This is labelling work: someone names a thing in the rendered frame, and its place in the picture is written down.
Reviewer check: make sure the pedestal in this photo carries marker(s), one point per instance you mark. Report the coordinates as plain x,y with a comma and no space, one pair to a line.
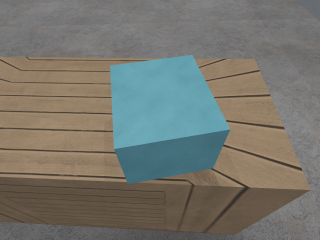
58,165

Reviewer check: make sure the carton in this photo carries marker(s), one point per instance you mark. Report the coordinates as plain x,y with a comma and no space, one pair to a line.
166,121

